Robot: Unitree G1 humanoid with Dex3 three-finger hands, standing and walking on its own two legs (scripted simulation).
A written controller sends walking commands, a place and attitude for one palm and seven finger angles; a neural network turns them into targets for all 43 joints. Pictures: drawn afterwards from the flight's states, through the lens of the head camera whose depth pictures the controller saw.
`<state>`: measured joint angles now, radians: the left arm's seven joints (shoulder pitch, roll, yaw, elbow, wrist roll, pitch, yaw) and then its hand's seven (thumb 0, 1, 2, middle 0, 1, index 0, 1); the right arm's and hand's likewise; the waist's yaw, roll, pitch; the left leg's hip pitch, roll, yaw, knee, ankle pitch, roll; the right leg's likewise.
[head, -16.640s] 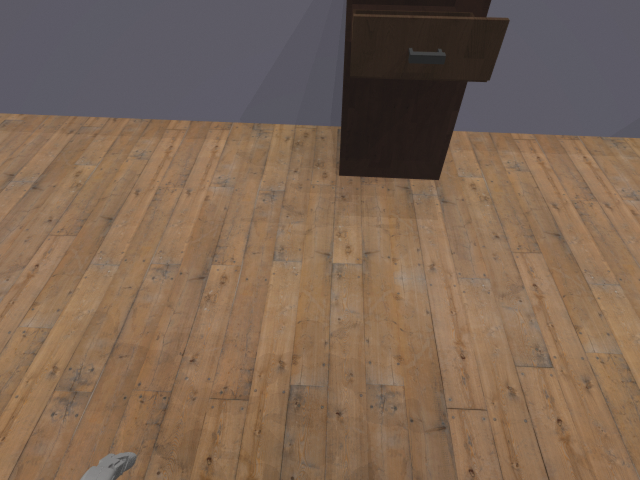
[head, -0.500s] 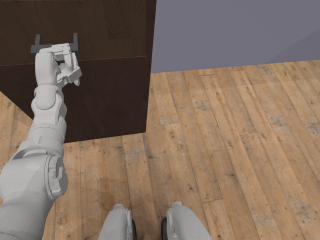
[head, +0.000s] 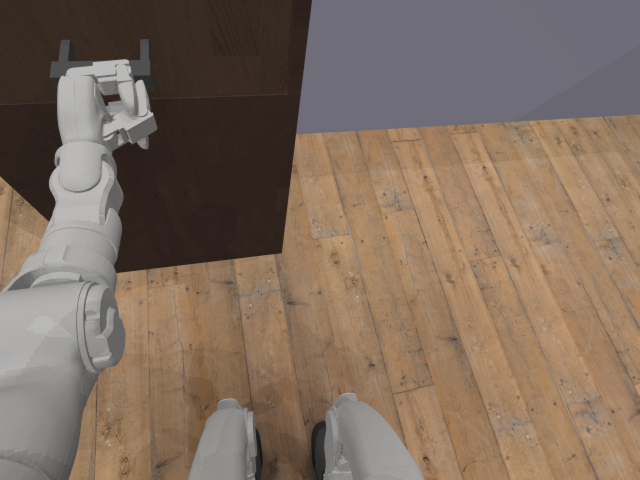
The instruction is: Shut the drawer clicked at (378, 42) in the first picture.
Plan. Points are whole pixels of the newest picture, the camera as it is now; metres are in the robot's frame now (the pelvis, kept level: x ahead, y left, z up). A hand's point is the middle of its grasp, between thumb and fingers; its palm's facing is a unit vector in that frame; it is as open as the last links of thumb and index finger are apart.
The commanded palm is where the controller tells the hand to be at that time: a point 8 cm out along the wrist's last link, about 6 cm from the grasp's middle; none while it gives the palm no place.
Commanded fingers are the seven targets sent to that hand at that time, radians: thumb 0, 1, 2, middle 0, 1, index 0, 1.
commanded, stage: pull the fist back off the drawer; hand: left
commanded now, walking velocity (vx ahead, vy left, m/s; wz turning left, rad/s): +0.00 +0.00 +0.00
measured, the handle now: (106, 62) +0.61 +0.20 +0.07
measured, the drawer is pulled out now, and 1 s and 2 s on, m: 0.00 0.00 0.00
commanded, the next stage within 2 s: draw the hand back to the body in 0.54 s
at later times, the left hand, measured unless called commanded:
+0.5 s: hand (144, 121) +0.53 +0.16 +0.07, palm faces +0.10 -0.99 -0.03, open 3.1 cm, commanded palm +0.49 +0.19 +0.07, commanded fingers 0.00 0.90 0.90 -1.40 -1.60 -1.40 -1.60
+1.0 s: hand (94, 165) +0.42 +0.18 +0.13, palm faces +0.13 -0.99 -0.05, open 3.3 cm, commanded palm +0.38 +0.22 +0.14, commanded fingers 0.00 0.90 0.90 -1.40 -1.60 -1.40 -1.60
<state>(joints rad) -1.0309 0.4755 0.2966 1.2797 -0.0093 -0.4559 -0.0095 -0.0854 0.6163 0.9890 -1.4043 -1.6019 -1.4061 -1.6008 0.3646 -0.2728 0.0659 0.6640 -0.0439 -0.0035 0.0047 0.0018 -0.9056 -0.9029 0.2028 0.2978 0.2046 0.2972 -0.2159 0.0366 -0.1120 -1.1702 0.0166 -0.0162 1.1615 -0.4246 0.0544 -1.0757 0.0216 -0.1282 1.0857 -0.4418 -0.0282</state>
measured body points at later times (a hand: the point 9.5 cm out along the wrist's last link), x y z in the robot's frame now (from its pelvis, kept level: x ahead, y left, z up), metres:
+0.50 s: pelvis +0.03 +0.00 +0.02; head +0.16 +0.02 +0.45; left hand +0.51 +0.21 +0.07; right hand +0.04 -0.26 -0.10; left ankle +0.06 +0.08 -0.64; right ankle +0.04 -0.11 -0.64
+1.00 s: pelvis +0.07 -0.01 +0.06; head +0.12 -0.01 +0.50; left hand +0.41 +0.23 +0.13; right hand +0.19 -0.25 -0.05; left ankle +0.06 +0.08 -0.64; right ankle +0.04 -0.11 -0.64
